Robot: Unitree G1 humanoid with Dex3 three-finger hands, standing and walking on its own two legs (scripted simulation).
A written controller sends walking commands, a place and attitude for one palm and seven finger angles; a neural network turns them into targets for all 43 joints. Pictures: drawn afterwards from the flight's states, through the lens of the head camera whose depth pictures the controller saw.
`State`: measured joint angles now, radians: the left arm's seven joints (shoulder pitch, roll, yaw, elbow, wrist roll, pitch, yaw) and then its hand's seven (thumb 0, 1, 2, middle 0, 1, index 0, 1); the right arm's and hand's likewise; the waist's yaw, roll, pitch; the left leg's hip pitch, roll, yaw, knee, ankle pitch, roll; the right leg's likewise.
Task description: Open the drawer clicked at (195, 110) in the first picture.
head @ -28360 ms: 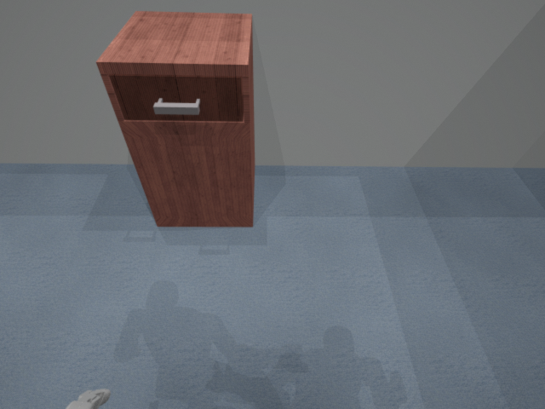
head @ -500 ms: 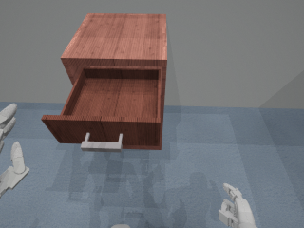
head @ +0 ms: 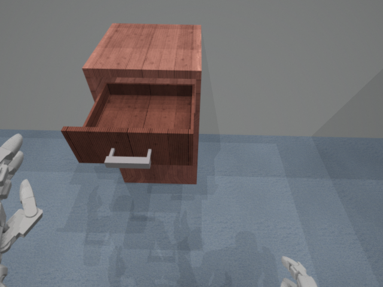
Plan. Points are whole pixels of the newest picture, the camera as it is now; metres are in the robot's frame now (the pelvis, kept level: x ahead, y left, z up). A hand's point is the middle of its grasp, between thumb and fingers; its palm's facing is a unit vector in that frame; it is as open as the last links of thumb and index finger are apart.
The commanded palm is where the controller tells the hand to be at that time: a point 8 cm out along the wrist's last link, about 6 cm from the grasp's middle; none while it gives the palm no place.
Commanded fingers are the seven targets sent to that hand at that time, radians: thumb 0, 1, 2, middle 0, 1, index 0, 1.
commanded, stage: stop stepping back and stand still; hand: left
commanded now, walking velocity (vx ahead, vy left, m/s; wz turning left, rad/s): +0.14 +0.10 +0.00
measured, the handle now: (129, 156) +0.51 +0.22 -0.10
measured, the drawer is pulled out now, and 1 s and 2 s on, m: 0.30 0.30 0.30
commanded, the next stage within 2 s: let the arm hang, fingers relaxed in 0.34 s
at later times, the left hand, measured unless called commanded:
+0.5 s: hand (45, 231) +0.20 +0.26 +0.09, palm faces +0.27 -0.84 -0.48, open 7.4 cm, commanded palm none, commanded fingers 0.00 0.90 0.90 -0.20 -0.30 -0.20 -0.30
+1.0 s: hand out of the picture -0.04 +0.22 -0.17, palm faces +0.02 -0.97 -0.23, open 7.2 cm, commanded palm none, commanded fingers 0.00 0.90 0.90 -0.20 -0.30 -0.20 -0.30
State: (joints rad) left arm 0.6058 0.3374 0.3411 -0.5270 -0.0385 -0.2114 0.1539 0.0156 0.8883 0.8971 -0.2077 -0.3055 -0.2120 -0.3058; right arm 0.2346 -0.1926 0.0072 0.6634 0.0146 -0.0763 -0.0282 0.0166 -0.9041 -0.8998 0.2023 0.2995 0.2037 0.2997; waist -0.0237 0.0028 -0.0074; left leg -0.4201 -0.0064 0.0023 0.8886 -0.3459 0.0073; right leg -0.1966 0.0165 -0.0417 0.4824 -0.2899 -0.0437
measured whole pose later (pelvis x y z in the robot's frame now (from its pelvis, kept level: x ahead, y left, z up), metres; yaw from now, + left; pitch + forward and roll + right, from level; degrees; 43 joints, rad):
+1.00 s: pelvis -0.01 +0.03 +0.00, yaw +0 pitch -2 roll -1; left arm 0.32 0.20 0.01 1.07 0.01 0.03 0.03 0.00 0.93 0.90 -0.20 -0.30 -0.20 -0.30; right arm 0.29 -0.17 0.01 1.05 -0.01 0.02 -0.03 0.01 -0.91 -0.90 0.20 0.30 0.20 0.30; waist 0.01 0.01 0.08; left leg -0.19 -0.02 0.04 0.44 -0.22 0.04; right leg -0.14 0.00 -0.06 0.40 -0.22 -0.01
